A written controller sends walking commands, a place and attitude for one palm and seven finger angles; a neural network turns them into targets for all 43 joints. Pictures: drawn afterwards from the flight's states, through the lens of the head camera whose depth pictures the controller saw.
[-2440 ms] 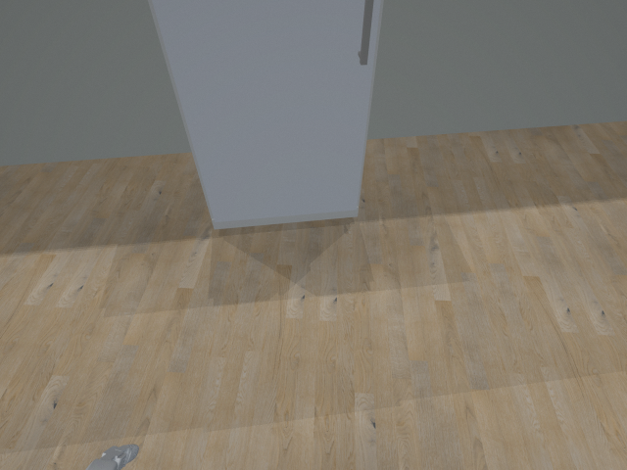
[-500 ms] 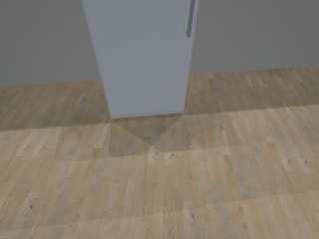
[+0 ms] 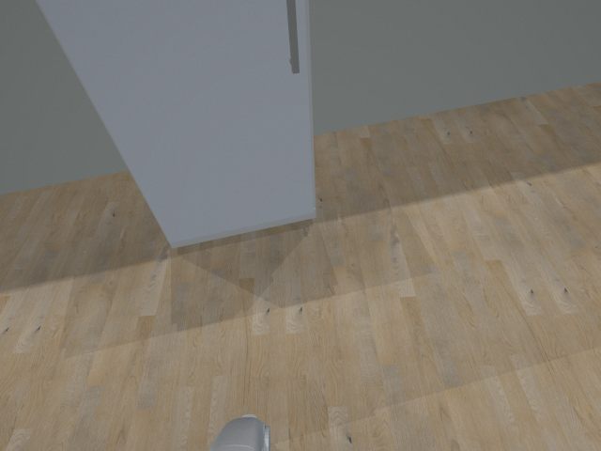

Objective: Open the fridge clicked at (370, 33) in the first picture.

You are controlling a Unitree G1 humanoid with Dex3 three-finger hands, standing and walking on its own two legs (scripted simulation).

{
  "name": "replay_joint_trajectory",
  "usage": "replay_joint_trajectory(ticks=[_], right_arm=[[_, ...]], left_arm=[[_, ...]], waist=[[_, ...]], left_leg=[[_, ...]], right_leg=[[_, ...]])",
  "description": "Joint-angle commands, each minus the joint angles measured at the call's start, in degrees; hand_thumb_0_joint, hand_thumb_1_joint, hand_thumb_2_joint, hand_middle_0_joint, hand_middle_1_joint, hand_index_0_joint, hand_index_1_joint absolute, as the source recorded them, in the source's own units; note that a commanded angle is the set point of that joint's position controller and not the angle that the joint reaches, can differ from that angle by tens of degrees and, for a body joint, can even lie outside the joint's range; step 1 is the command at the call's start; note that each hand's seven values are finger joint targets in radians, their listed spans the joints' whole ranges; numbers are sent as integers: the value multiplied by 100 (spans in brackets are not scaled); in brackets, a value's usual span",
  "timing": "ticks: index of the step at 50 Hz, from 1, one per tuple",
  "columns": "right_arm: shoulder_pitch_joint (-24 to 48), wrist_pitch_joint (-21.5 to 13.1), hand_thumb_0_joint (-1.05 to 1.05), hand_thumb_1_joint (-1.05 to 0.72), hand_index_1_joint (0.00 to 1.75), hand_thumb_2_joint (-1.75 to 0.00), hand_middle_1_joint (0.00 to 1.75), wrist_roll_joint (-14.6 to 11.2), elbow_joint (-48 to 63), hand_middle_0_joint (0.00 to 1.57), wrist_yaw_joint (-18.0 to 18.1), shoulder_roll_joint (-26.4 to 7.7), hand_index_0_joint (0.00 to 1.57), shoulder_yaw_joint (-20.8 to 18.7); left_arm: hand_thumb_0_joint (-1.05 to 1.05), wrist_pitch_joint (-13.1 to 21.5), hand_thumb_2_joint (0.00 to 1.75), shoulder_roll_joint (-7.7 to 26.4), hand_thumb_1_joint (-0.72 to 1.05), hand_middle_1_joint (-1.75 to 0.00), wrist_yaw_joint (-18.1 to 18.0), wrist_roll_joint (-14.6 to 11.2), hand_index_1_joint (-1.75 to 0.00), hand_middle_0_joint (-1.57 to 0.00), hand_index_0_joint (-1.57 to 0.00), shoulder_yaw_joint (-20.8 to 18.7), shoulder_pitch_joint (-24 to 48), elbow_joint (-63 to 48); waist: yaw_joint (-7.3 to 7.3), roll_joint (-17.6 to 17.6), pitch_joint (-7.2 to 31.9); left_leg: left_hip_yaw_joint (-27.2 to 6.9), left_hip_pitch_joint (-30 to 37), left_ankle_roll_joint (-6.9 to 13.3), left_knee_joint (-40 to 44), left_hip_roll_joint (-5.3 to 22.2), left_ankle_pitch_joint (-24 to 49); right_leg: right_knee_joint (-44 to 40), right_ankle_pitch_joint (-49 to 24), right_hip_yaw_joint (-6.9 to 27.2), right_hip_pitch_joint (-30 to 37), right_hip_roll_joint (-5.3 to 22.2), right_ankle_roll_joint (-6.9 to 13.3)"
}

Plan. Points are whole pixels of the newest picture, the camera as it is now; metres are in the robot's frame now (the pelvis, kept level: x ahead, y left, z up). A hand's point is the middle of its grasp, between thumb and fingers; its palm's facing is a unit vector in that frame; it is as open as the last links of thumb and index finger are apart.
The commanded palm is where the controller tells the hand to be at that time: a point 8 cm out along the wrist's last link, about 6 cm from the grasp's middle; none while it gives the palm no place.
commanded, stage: walk to a spot facing it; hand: right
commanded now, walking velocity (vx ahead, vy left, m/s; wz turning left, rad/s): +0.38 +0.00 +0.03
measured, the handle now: out of the picture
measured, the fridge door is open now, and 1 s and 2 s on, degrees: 0 0 0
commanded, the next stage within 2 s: turn to face it in 0.30 s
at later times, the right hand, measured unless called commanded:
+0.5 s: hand (426, 398) +0.25 -0.17 -0.18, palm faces +0.09 +0.97 -0.21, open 7.3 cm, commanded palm none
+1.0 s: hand (424, 296) +0.44 -0.19 -0.17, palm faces -0.12 +0.95 -0.28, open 7.4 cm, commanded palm none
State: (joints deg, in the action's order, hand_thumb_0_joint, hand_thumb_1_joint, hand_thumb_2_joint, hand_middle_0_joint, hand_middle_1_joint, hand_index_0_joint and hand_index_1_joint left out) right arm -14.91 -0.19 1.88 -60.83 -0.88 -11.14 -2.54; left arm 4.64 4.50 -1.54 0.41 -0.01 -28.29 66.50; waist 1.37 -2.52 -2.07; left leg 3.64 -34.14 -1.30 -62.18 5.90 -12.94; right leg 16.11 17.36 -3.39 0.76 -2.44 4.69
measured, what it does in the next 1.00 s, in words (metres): walks ahead: left foot, then right foot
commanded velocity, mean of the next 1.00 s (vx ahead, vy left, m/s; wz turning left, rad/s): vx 0.11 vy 0.00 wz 0.21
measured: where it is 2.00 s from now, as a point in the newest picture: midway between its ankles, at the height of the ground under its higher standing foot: (302, 357)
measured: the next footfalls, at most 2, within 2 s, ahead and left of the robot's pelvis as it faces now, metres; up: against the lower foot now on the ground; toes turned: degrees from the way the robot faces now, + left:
left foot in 0.22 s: +0.28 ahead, +0.12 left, +0.00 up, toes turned +7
right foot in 0.60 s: +0.41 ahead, -0.14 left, +0.00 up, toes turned -8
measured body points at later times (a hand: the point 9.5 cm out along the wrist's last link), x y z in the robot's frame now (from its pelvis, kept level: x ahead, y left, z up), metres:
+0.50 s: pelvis +0.24 +0.01 -0.01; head +0.26 +0.01 +0.44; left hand +0.31 +0.25 -0.16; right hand +0.25 -0.22 -0.17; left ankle +0.24 +0.11 -0.74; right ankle +0.30 -0.13 -0.70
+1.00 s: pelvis +0.34 +0.00 -0.02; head +0.35 +0.03 +0.43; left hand +0.36 +0.25 -0.18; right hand +0.44 -0.24 -0.15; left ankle +0.33 +0.09 -0.75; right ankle +0.37 -0.13 -0.73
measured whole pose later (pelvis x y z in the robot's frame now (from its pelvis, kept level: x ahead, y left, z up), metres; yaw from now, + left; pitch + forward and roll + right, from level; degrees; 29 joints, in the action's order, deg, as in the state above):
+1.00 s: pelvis +0.34 +0.00 -0.02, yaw +11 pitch -1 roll -1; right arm -12.8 0.3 2.0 -56.0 0.6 -10.3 -4.2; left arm -1.6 11.8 -1.2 1.0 -3.8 -10.3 58.4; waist -0.3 2.7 -2.6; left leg 6.2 -17.8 1.5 -37.3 2.1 -18.4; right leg 42.2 24.5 -13.0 -19.0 8.8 -2.1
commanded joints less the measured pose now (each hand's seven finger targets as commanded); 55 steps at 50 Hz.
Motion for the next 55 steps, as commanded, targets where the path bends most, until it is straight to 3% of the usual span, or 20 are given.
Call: replay_joint_trajectory(ticks=[1, 6, 8, 10, 11, 12, 13, 16, 20, 26, 29, 31, 32, 36, 45, 47, 48, 49, 50, 55], right_arm=[[783, -158, 0, -90, 30, -90, 30, -67, 600, 20, -40, -92, 20, -25], [1166, -241, 0, -90, 30, -90, 30, -103, 745, 20, -25, -68, 20, -29], [508, -276, 0, -90, 30, -90, 30, -72, 576, 20, 29, -203, 20, -83], [-817, -353, 0, -90, 30, -90, 30, -6, 194, 20, 68, -455, 20, -207], [-1588, -433, 0, -90, 30, -90, 30, 52, 10, 20, 124, -909, 20, -324], [-1855, -422, 0, -90, 30, -90, 30, -17, -81, 20, 168, -1349, 20, -433], [-1490, -378, 0, -90, 30, -90, 30, -139, 27, 20, 194, -1235, 20, -429], [-362, -419, 0, -90, 30, -90, 30, -77, 198, 20, 224, -419, 20, -156], [-106, -477, 0, -90, 30, -90, 30, -23, 205, 20, 228, -237, 20, -47], [-570, -389, 0, -90, 30, -90, 30, -69, 25, 20, 202, -480, 20, -79], [-578, -248, 0, -90, 30, -90, 30, -97, 94, 20, 212, -467, 20, -130], [-913, -168, 0, -90, 30, -90, 30, -197, 165, 20, 193, -148, 20, -116], [-873, -121, 0, -90, 30, -90, 30, -146, 215, 20, 223, -233, 20, -135], [-514, 36, 0, -90, 30, -90, 30, -79, 277, 20, 128, -158, 20, -209], [-599, 93, 0, -90, 30, -90, 30, -37, 525, 20, 99, -30, 20, -233], [-876, 14, 0, -90, 30, -90, 30, 20, 485, 20, 139, -470, 20, -300], [-798, -63, 0, -90, 30, -90, 30, 53, 528, 20, 207, -1126, 20, -378], [-940, -28, 0, -90, 30, -90, 30, -32, 529, 20, 226, -1167, 20, -347], [-648, -9, 0, -90, 30, -90, 30, -24, 580, 20, 249, -1045, 20, -328], [81, -23, 0, -90, 30, -90, 30, -42, 788, 20, 275, -800, 20, -289]], left_arm=[[0, 118, 90, 828, 90, -30, -105, -2, -30, -20, -20, -182, -590, 7], [0, 84, 90, 957, 90, -30, -130, 35, -30, -20, -20, -227, -676, 128], [0, 65, 90, 1110, 90, -30, -135, 41, -30, -20, -20, -290, -570, 112], [0, 48, 90, 1178, 90, -30, -121, 11, -30, -20, -20, -320, -314, 3], [0, 57, 90, 995, 90, -30, -40, -52, -30, -20, -20, -298, -388, -104], [0, 95, 90, 700, 90, -30, -36, -94, -30, -20, -20, -275, -719, -221], [0, 50, 90, 855, 90, -30, -42, -87, -30, -20, -20, -321, -245, -341], [0, -119, 90, 532, 90, -30, 70, 53, -30, -20, -20, -294, 549, -531], [0, -383, 90, 305, 90, -30, 132, 81, -30, -20, -20, -262, 252, -538], [0, -236, 90, 418, 90, -30, 160, 71, -30, -20, -20, -205, 1129, -812], [0, -159, 90, 869, 90, -30, 74, 62, -30, -20, -20, -287, 795, -693], [0, -127, 90, 1789, 90, -30, -12, 104, -30, -20, -20, -453, 269, -649], [0, -217, 90, 1821, 90, -30, -26, 95, -30, -20, -20, -430, 415, -716], [0, -254, 90, 1318, 90, -30, -61, 113, -30, -20, -20, -333, 1514, -1025], [0, -425, 90, 1435, 90, -30, 5, 111, -30, -20, -20, -530, 1803, -1104], [0, -467, 90, 1208, 90, -30, 50, 59, -30, -20, -20, -507, 1828, -1187], [0, -506, 90, 730, 90, -30, 100, 35, -30, -20, -20, -383, 1856, -1381], [0, -587, 90, 913, 90, -30, 48, 33, -30, -20, -20, -391, 2136, -1465], [0, -631, 90, 894, 90, -30, 47, 30, -30, -20, -20, -404, 2111, -1409], [0, -611, 90, 965, 90, -30, 55, 66, -30, -20, -20, -391, 1635, -1092]], waist=[[55, 864, -717], [103, 992, -678], [-200, 930, -269], [-807, 741, 288], [-1068, -35, 928], [-814, -964, 1568], [-801, -180, 1027], [-276, 321, -501], [212, -148, -431], [-104, -435, -42], [88, -71, 313], [199, 2016, 1107], [196, 1785, 1038], [-95, 1217, 43], [-235, 1220, 445], [-436, 95, 467], [-444, -1775, 296], [-634, -1277, 323], [-455, -911, 172], [-165, -509, 292]], left_leg=[[284, -794, -15, 886, -34, 498], [505, 289, 289, 2343, -415, 428], [529, 1077, 479, 2516, -628, 175], [448, 2979, 627, 3067, -665, 628], [-934, 4504, 1092, 3220, 530, 841], [-3597, 5170, 1843, 3937, 2193, 1377], [-3577, 4461, 1963, 4496, 2222, 661], [-1955, 1770, 1377, 4958, 1634, -235], [-314, 920, 979, 5040, 1112, 871], [-316, 1735, 942, 4245, 565, 2615], [-378, 1709, 627, 3311, 267, 2006], [251, 771, 55, 1303, -596, -1917], [-27, 841, 59, 342, -529, -2759], [-119, 570, -39, -233, -101, -1742], [356, 1841, -21, 2569, -358, -466], [-390, 2601, 157, 3903, 176, 800], [-2129, 2848, 694, 4501, 1487, 2028], [-2202, 2427, 1200, 4540, 1755, 2328], [-1910, 2239, 1268, 4568, 1514, 1867], [-1140, 2487, 1084, 4241, 846, 2526]], right_leg=[[-597, -3263, 661, 127, 1314, 241], [-176, -4786, 467, 242, 1441, 289], [685, -5956, 449, 411, 1545, 249], [2419, -5422, 294, -413, 1291, 5], [4228, -3450, 118, -1771, 811, -143], [6356, 1194, 100, -3017, -39, -326], [6856, 1174, 684, -3204, 288, -132], [6351, 303, 655, -3169, 955, -181], [4825, 87, 320, -2600, 1074, -460], [2414, -738, -355, -1874, 756, -694], [1176, -1776, -321, -662, 834, -750], [884, -4594, 1405, 579, 2798, 125], [598, -3904, 1432, 83, 3085, 523], [301, -2907, 413, -1148, 2541, 312], [821, -1451, -363, -1340, 2247, 54], [2055, -373, -868, -1994, 1697, -486], [3268, 1467, -988, -3183, 977, -814], [3918, 1810, -222, -3016, 899, -770], [4299, 1493, 15, -3054, 932, -742], [4266, 605, 86, -2979, 825, -853]])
